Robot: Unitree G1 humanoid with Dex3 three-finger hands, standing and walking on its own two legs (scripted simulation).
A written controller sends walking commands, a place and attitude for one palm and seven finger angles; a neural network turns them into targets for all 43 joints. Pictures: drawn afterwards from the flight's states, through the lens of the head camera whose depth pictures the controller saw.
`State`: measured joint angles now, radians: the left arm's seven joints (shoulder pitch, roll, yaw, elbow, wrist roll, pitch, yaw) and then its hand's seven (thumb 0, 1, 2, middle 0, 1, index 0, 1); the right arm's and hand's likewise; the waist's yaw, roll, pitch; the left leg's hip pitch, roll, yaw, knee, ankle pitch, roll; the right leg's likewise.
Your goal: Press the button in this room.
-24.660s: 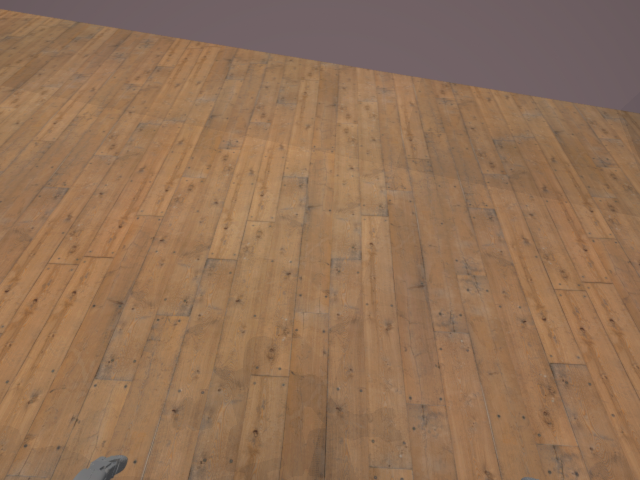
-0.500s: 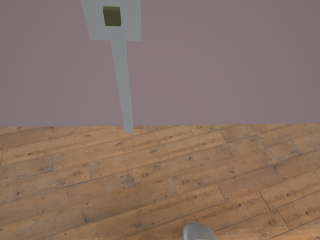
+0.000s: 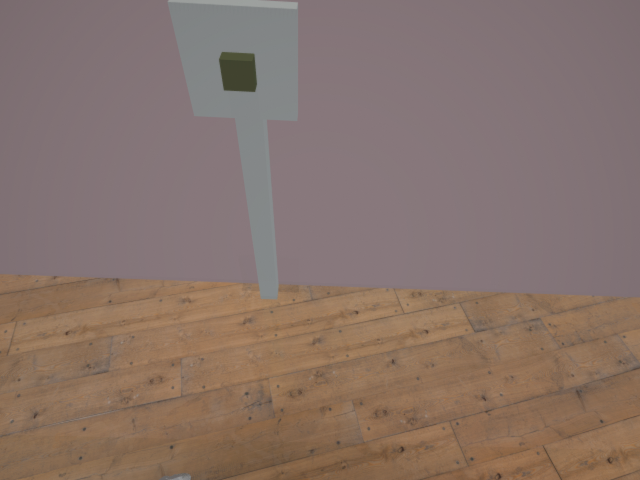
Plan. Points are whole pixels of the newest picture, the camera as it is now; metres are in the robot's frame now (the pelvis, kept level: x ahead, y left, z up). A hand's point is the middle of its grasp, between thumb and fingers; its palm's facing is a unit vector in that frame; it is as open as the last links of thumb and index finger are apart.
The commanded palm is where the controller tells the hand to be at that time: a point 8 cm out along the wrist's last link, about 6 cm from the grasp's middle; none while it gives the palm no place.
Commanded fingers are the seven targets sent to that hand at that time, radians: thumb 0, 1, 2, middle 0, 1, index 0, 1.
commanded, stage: take the last steps up to it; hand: left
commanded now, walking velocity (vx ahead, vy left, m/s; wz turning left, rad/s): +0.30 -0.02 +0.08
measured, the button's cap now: (239, 71) +0.75 +0.18 +0.12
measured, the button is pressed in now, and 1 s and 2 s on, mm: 0 0 0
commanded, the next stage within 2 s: come to a stop and stand still in 0.76 s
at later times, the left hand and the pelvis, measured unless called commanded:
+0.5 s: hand out of the picture +0.08 +0.14 -0.16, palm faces +0.12 -0.97 -0.19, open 7.3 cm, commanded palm none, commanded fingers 0.00 0.90 0.90 -0.20 -0.30 -0.20 -0.30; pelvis +0.09 -0.03 +0.01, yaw +3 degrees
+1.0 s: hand (195, 408) +0.25 +0.20 -0.17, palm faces +0.10 -0.98 -0.19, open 7.3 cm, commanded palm none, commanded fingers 0.00 0.90 0.90 -0.20 -0.30 -0.20 -0.30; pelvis +0.24 +0.02 +0.01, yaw +3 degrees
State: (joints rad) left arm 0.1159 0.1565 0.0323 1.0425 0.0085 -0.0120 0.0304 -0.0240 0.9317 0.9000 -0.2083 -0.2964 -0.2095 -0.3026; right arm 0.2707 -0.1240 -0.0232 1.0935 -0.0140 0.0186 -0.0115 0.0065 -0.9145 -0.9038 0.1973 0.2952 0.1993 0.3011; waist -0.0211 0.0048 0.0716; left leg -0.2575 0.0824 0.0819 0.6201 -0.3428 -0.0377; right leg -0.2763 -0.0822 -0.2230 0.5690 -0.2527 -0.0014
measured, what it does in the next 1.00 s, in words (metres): walks ahead: right foot, then left foot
